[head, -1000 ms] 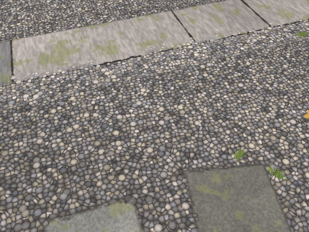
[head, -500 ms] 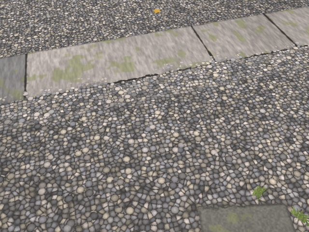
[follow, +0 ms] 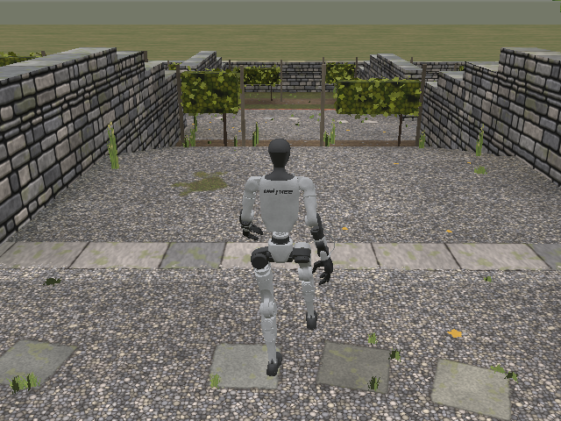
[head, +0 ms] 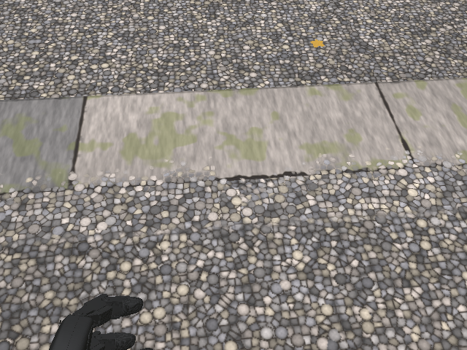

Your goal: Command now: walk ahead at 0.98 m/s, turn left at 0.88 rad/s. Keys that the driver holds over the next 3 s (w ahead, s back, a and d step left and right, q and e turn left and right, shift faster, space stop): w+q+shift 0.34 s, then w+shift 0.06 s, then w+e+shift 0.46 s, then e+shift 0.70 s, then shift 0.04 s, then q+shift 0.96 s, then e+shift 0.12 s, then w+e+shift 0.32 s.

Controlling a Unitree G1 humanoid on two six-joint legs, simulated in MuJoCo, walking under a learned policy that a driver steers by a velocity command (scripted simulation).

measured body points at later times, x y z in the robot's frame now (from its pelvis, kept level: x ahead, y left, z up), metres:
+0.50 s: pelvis +0.45 +0.03 -0.01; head +0.47 +0.05 +0.44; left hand +0.25 +0.24 -0.14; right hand +0.80 -0.04 -0.05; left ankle +0.59 +0.21 -0.69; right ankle +0.32 -0.14 -0.74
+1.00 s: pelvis +0.88 +0.20 -0.03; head +0.91 +0.21 +0.42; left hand +1.03 +0.47 -0.12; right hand +0.88 -0.07 -0.16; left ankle +0.64 +0.22 -0.71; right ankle +1.08 +0.20 -0.71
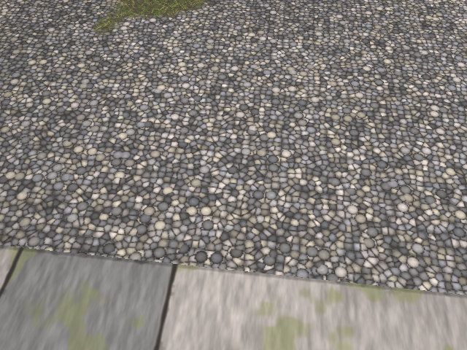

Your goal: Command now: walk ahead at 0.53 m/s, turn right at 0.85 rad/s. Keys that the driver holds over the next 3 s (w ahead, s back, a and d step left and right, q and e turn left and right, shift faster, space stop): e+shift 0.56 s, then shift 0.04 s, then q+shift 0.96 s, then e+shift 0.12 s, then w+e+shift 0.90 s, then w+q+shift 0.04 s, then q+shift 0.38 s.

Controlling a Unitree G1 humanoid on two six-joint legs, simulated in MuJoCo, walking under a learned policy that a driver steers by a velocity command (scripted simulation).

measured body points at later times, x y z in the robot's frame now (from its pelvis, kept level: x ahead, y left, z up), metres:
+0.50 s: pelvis +0.26 +0.04 +0.01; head +0.28 +0.02 +0.46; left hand +0.56 +0.22 -0.05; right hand +0.32 -0.30 -0.05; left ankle +0.43 +0.08 -0.71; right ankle +0.20 -0.02 -0.70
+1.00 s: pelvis +0.28 +0.03 +0.03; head +0.30 +0.00 +0.48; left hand +0.54 +0.18 -0.06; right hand +0.22 -0.27 -0.09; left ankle +0.36 +0.14 -0.62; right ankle +0.21 -0.05 -0.71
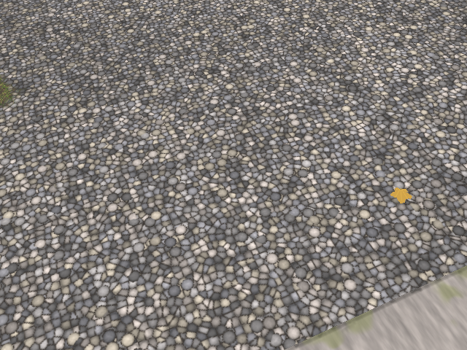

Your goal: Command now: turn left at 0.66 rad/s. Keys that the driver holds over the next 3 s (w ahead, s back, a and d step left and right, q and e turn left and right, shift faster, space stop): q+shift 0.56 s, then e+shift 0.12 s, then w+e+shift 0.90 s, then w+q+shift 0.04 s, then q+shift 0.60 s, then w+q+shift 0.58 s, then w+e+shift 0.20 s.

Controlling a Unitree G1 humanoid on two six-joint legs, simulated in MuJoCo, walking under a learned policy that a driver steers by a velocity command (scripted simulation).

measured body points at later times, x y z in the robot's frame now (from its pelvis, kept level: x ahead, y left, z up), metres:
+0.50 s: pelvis +0.01 +0.06 +0.00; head +0.05 +0.10 +0.45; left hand +0.05 +0.39 -0.10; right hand +0.29 -0.14 -0.07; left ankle +0.00 +0.15 -0.74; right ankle +0.12 -0.08 -0.68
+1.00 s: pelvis +0.08 +0.08 +0.00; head +0.11 +0.08 +0.45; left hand +0.03 +0.38 -0.11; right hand +0.36 -0.09 -0.09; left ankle -0.01 +0.17 -0.74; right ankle +0.14 -0.03 -0.73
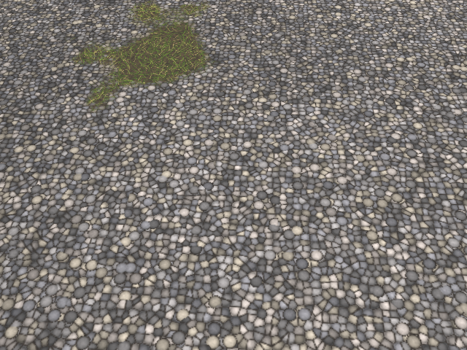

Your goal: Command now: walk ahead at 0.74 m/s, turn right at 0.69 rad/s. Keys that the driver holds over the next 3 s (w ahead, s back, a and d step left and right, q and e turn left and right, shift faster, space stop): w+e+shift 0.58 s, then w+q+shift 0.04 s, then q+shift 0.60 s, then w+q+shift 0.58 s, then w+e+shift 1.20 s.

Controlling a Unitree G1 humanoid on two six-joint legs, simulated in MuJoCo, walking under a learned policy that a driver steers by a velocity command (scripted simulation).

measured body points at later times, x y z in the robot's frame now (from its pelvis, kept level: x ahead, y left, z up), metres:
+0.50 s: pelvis +0.31 -0.16 -0.02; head +0.34 -0.17 +0.42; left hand +0.54 +0.05 -0.14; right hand +0.28 -0.43 -0.13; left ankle +0.28 +0.05 -0.62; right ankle +0.31 -0.19 -0.74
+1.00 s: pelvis +0.68 -0.33 +0.00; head +0.72 -0.36 +0.44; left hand +0.98 -0.21 -0.08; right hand +0.62 -0.62 -0.12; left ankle +0.78 -0.32 -0.74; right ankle +0.59 -0.46 -0.65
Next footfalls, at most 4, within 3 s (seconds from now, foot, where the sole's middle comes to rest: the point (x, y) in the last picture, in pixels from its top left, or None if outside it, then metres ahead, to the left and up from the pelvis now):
0.36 right None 0.35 -0.20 -0.77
0.80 left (359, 245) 0.81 -0.35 -0.77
1.24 right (422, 227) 0.88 -0.57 -0.77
1.84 left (303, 172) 1.12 -0.20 -0.77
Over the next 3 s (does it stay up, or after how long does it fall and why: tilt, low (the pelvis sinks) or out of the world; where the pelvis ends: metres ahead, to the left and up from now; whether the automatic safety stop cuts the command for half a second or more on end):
stays up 2.00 -0.09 -0.01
